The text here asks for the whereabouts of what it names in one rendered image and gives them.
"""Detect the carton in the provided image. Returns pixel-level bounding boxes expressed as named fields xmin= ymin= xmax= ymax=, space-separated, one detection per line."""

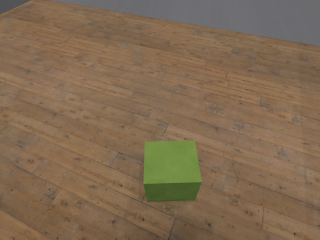
xmin=143 ymin=140 xmax=202 ymax=202

